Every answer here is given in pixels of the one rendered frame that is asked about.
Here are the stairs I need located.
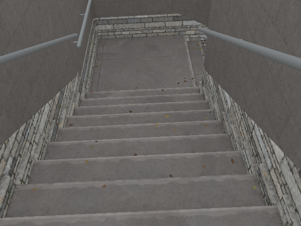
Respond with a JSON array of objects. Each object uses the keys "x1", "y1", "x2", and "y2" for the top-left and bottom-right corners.
[
  {"x1": 187, "y1": 40, "x2": 206, "y2": 87},
  {"x1": 0, "y1": 87, "x2": 284, "y2": 226}
]

